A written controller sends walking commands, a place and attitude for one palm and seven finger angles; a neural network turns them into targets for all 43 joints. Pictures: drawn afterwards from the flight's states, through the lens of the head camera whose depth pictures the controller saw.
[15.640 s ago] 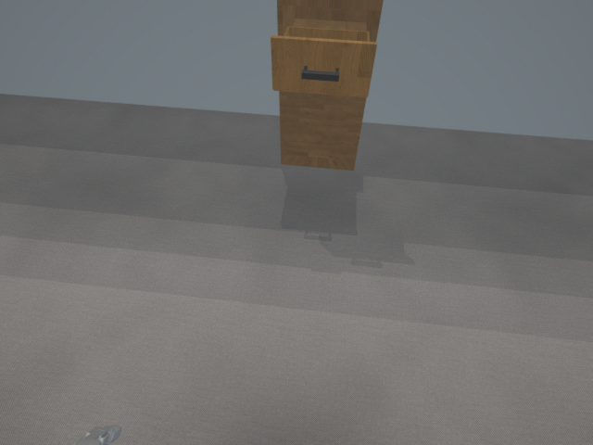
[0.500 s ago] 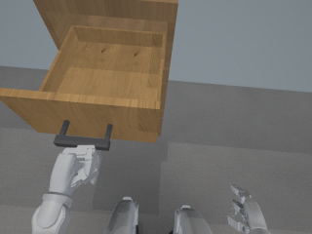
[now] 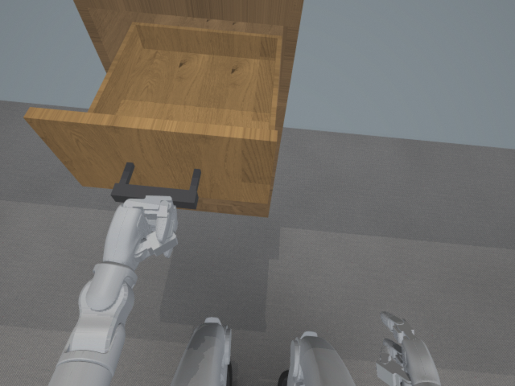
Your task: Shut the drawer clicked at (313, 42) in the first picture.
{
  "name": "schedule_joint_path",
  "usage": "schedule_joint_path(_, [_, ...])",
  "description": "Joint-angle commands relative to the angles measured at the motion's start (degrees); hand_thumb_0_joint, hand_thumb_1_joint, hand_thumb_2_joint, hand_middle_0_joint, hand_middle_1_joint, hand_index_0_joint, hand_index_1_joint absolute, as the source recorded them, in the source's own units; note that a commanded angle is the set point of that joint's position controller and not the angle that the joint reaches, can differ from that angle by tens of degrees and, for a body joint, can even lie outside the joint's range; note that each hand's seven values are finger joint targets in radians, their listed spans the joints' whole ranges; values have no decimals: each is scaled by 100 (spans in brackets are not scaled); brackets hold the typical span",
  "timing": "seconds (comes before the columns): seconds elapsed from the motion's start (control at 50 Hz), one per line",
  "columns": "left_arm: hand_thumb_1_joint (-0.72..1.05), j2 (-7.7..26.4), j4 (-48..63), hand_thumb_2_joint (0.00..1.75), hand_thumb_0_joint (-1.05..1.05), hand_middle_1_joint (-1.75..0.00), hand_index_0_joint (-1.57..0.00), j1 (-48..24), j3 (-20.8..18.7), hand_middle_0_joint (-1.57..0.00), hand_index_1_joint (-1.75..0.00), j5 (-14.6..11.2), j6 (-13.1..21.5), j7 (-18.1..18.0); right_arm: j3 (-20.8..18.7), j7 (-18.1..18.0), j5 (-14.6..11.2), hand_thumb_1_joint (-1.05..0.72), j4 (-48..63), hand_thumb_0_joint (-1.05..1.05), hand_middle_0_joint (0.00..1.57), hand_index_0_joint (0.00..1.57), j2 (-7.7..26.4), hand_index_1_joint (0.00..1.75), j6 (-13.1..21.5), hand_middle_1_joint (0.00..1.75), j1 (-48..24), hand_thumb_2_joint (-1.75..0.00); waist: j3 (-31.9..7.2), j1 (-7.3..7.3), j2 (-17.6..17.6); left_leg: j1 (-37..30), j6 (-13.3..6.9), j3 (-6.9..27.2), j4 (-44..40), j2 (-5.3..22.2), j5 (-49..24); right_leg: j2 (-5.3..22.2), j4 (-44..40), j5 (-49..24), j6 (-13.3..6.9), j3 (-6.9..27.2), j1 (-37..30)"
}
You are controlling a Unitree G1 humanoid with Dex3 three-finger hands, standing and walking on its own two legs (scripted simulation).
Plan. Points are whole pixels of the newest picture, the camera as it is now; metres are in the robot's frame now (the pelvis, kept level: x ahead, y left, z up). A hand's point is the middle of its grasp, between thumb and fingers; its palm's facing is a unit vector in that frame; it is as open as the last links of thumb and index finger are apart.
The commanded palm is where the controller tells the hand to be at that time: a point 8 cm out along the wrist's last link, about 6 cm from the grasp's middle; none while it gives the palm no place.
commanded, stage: push the drawer shut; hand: left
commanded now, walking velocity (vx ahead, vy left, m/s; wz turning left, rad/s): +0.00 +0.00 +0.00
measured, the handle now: (159, 184) +0.40 +0.18 +0.04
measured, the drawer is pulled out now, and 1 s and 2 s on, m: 0.26 0.13 0.01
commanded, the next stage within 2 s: none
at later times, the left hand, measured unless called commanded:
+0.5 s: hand (185, 189) +0.40 +0.14 +0.03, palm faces -0.08 -0.99 -0.06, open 3.1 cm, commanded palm +0.40 +0.18 +0.04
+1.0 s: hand (193, 162) +0.46 +0.13 +0.03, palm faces -0.06 -1.00 -0.07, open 3.2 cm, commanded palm +0.46 +0.17 +0.04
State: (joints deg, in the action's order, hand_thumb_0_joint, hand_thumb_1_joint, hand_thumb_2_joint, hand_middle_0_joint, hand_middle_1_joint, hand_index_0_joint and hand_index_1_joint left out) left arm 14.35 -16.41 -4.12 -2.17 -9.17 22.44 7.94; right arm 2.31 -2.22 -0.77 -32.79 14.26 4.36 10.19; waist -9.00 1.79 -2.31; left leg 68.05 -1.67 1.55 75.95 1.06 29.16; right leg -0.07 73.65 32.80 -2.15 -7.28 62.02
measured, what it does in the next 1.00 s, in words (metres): stands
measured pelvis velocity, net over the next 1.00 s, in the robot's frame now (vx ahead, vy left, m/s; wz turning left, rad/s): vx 0.01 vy -0.01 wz -0.02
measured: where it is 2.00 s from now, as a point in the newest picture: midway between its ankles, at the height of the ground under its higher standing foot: outside the picture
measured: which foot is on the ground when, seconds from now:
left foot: down 0.00-1.00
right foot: down 0.00-1.00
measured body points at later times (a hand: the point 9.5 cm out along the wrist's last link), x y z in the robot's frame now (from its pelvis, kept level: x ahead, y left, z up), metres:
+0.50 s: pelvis +0.00 +0.01 +0.01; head +0.12 +0.03 +0.44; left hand +0.40 +0.19 +0.03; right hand +0.12 -0.24 -0.11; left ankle +0.06 +0.10 -0.61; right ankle +0.03 -0.11 -0.61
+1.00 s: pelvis +0.01 -0.01 +0.00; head +0.14 +0.01 +0.43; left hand +0.45 +0.19 +0.03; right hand +0.09 -0.27 -0.12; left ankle +0.06 +0.10 -0.61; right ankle +0.03 -0.11 -0.61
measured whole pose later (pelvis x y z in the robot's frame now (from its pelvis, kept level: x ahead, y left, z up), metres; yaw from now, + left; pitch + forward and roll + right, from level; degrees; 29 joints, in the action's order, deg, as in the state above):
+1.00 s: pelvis +0.01 -0.01 +0.00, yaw -1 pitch +24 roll -3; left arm 16.7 -50.6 -34.9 -11.0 -5.6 29.1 6.8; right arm 1.4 -0.5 0.6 -36.8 14.6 -0.6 14.7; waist -8.2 5.7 -2.1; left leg 69.9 -1.3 0.5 74.4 1.8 28.9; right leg -0.8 72.8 32.3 -2.4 -6.0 64.9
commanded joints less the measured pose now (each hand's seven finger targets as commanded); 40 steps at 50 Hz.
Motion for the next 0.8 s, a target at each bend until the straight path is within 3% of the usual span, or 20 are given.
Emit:
schedule_joint_path(0.0, [90, 290, 1060, 90, 0, -160, -140, -2494, -147, -140, -160, -101, 357, -228, -367, -40, -28, -90, 644, 0, 20, 20, 866, 30, 244, 30, 85, -90, -1918, 459, -124, -1982, 6, 363, -1224, -38, 0, -80, -1314, -250, 57, 504, -298])
schedule_joint_path(0.04, [90, 414, 950, 90, 0, -160, -140, -2578, -265, -140, -160, -49, 393, -299, -372, -30, -8, -90, 640, 0, 20, 20, 906, 30, 238, 30, 141, -90, -2033, 396, -204, -2080, 25, 416, -1271, -38, -63, -84, -1227, -306, 31, 452, -251])
schedule_joint_path(0.1, [90, 384, 639, 90, 0, -160, -140, -2791, -306, -140, -160, -1, 422, -362, -385, -2, 2, -90, 592, 0, 20, 20, 908, 30, 183, 30, 195, -90, -2047, 393, -126, -2221, 48, 460, -1329, -27, -136, -82, -1242, -382, 31, 435, -214])
schedule_joint_path(0.2, [90, 420, 352, 90, 0, -160, -140, -3237, -356, -140, -160, 96, 494, -446, -407, 40, 35, -90, 539, 0, 20, 20, 934, 30, 92, 30, 301, -90, -2214, 404, -289, -2419, 81, 500, -1369, -17, -300, -78, -1183, -522, 22, 413, -147])
schedule_joint_path(0.26, [90, 511, 78, 90, 0, -160, -140, -3465, -454, -140, -160, 136, 525, -467, -403, 57, 45, -90, 502, 0, 20, 20, 953, 30, 25, 30, 368, -90, -2236, 424, -242, -2418, 85, 501, -1365, -13, -350, -93, -1174, -552, 22, 409, -134])
schedule_joint_path(0.32, [90, 329, -103, 90, 0, -160, -140, -3731, -321, -140, -160, 161, 566, -486, -427, 76, 47, -90, 453, 0, 20, 20, 936, 30, -27, 30, 432, -90, -2246, 495, -283, -2535, 93, 502, -1358, -5, -470, -94, -1184, -646, 26, 401, -78])
schedule_joint_path(0.34, [90, 479, -163, 90, 0, -160, -140, -3845, -433, -140, -160, 188, 586, -497, -431, 74, 54, -90, 449, 0, 20, 20, 974, 30, -37, 30, 487, -90, -2306, 486, -274, -2567, 94, 545, -1351, 6, -521, -98, -1119, -679, 15, 384, -36])
schedule_joint_path(0.4, [90, 314, -344, 90, 0, -160, -140, -4112, -349, -140, -160, 214, 625, -524, -461, 103, 73, -90, 371, 0, 20, 20, 950, 30, -89, 30, 573, -90, -2413, 546, -329, -2736, 112, 541, -1332, 18, -730, -97, -1139, -813, 27, 379, 2])
schedule_joint_path(0.44, [90, 477, -537, 90, 0, -160, -140, -4204, -467, -140, -160, 254, 658, -539, -463, 95, 80, -90, 347, 0, 20, 20, 990, 30, -122, 30, 652, -90, -2407, 553, -303, -2741, 110, 565, -1311, 30, -870, -118, -1100, -890, 14, 372, 40])
schedule_joint_path(0.48, [90, 368, -607, 90, 0, -160, -140, -4513, -391, -140, -160, 280, 704, -549, -469, 108, 87, -90, 288, 0, 20, 20, 964, 30, -163, 30, 695, -90, -2459, 610, -328, -2837, 120, 582, -1307, 42, -941, -114, -1104, -942, 26, 367, 90])
schedule_joint_path(0.54, [90, 553, -728, 90, 0, -160, -140, -4574, -555, -140, -160, 295, 770, -545, -480, 118, 100, -90, 289, 0, 20, 20, 980, 30, -190, 30, 774, -90, -2601, 555, -322, -2807, 112, 517, -1246, 24, -1158, -139, -1077, -1063, 7, 390, -67])
schedule_joint_path(0.56, [90, 418, -768, 90, 0, -160, -140, -4677, -451, -140, -160, 306, 788, -529, -480, 130, 103, -90, 267, 0, 20, 20, 952, 30, -211, 30, 785, -90, -2646, 619, -325, -2897, 108, 505, -1240, 32, -1227, -139, -1117, -1108, 23, 395, -46])
schedule_joint_path(0.62, [90, 530, -876, 90, 0, -160, -140, -4641, -607, -140, -160, 284, 833, -529, -491, 156, 105, -90, 243, 0, 20, 20, 937, 30, -263, 30, 823, -90, -2747, 549, -328, -2830, 111, 414, -1206, 26, -1394, -148, -1151, -1244, 23, 437, -257])
schedule_joint_path(0.72, [90, 679, -1256, 90, 0, -160, -140, -4987, -770, -140, -160, 272, 906, -467, -467, 166, 99, -90, 182, 0, 20, 20, 896, 30, -324, 30, 866, -90, -2520, 621, -159, -2375, 49, 262, -1113, -24, -1268, -169, -1239, -1272, 50, 540, -507])
schedule_joint_path(0.74, [90, 841, -1365, 90, 0, -160, -140, -5086, -885, -140, -160, 286, 936, -459, -472, 151, 100, -90, 158, 0, 20, 20, 916, 30, -316, 30, 911, -90, -2456, 666, -74, -2333, 32, 277, -1093, -12, -1261, -181, -1211, -1275, 47, 532, -464])
schedule_joint_path(0.76, [90, 790, -1412, 90, 0, -160, -140, -5211, -847, -140, -160, 289, 967, -434, -455, 159, 107, -90, 155, 0, 20, 20, 902, 30, -322, 30, 909, -90, -2491, 657, -221, -2327, 34, 257, -1086, -31, -1250, -179, -1219, -1270, 50, 557, -452])
schedule_joint_path(0.78, [90, 957, -1483, 90, 0, -160, -140, -5288, -1011, -140, -160, 285, 995, -432, -463, 154, 112, -90, 124, 0, 20, 20, 910, 30, -330, 30, 942, -90, -2564, 648, -140, -2254, 30, 233, -1051, -29, -1251, -172, -1208, -1292, 55, 571, -541])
